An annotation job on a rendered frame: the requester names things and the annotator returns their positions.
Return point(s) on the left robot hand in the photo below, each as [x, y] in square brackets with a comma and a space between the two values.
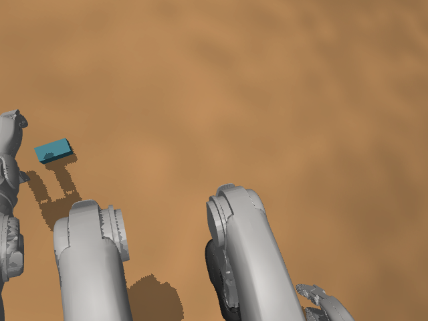
[11, 124]

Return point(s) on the left robot arm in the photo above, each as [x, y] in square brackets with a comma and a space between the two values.
[11, 241]

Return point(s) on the right robot hand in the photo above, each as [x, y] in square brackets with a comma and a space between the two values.
[331, 308]

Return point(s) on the small box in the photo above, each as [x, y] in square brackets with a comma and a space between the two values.
[53, 151]

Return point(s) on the right robot foot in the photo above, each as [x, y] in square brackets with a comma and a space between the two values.
[229, 314]

